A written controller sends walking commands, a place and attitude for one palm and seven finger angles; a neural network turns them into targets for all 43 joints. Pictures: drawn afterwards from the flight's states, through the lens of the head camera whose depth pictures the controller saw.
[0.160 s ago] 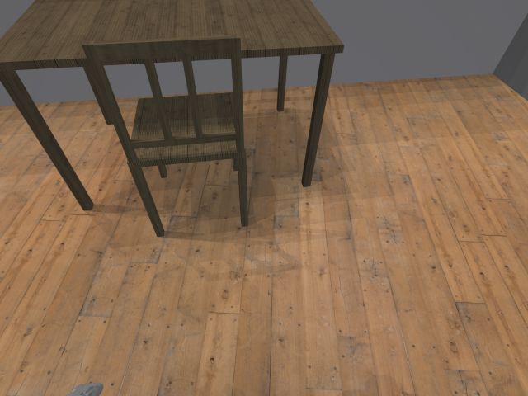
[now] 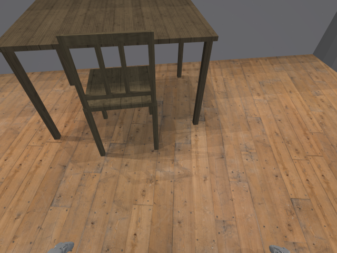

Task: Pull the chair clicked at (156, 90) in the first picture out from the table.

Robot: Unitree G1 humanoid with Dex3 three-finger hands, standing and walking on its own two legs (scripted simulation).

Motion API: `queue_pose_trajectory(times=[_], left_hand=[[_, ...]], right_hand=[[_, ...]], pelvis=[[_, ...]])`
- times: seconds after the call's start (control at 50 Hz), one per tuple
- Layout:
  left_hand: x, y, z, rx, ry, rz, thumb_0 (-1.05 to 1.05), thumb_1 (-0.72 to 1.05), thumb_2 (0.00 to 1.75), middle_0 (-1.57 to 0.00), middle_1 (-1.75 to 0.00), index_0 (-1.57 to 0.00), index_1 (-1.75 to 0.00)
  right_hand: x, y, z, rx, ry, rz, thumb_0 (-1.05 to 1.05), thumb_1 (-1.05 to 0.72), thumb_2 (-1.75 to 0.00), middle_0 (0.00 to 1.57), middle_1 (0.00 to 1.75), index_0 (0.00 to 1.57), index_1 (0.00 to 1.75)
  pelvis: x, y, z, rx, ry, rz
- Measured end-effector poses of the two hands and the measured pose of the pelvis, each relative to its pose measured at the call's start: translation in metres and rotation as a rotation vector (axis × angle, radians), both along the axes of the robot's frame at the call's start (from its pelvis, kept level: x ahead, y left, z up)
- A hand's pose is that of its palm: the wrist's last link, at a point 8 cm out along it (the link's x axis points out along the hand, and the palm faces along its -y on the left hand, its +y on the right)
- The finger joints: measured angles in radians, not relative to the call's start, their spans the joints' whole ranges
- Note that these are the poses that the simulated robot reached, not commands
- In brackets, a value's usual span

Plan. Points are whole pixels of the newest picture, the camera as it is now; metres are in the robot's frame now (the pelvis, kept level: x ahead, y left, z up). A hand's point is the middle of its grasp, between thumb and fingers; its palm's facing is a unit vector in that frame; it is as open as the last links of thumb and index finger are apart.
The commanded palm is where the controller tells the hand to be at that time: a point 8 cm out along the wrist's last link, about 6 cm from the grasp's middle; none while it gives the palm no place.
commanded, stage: stand and wait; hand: left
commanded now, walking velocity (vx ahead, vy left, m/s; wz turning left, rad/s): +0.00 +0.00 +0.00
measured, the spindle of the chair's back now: (103, 71) +0.92 +0.38 -0.08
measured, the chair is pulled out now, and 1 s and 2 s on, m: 0.00 0.00 0.00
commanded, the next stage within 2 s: look at it before walking up in 0.66 s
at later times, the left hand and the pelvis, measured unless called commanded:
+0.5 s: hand out of the picture +0.04 +0.23 -0.15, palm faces -0.03 -0.94 -0.34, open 7.4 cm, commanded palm none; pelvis -0.02 -0.02 +0.01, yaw +0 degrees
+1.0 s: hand out of the picture +0.06 +0.22 -0.15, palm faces -0.03 -0.94 -0.33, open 7.4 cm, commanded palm none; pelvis -0.02 -0.02 +0.01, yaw +0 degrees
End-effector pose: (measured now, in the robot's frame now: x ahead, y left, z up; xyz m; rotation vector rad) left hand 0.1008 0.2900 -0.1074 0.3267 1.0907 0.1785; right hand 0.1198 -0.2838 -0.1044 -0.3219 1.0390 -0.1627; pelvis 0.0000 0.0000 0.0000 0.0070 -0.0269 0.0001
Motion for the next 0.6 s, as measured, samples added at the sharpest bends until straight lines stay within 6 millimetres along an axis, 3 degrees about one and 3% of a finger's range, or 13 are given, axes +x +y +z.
queue_pose_trajectory(times=[0.14,0.4,0.6], left_hand=[[-0.012,-0.011,-0.003,-0.022,0.015,0.008,0.01,0.9,0.9,-0.2,-0.3,-0.21,-0.3],[-0.054,-0.014,-0.008,-0.013,0.121,0.04,0.01,0.9,0.9,-0.2,-0.3,-0.21,-0.3],[-0.063,-0.017,-0.006,-0.006,0.143,0.04,0.01,0.9,0.9,-0.2,-0.3,-0.21,-0.3]], right_hand=[[-0.006,-0.002,0.001,0.007,0.008,-0.002,0.0,-0.91,-0.9,0.2,0.3,0.2,0.3],[-0.061,-0.021,-0.009,-0.004,0.149,-0.055,0.0,-0.91,-0.9,0.2,0.3,0.2,0.3],[-0.087,-0.028,-0.013,-0.002,0.204,-0.075,0.0,-0.91,-0.9,0.2,0.3,0.2,0.3]], pelvis=[[-0.004,-0.005,0.002,0.001,-0.007,0.0],[-0.014,-0.014,0.005,-0.001,-0.013,0.0],[-0.021,-0.018,0.006,0.0,-0.011,-0.002]])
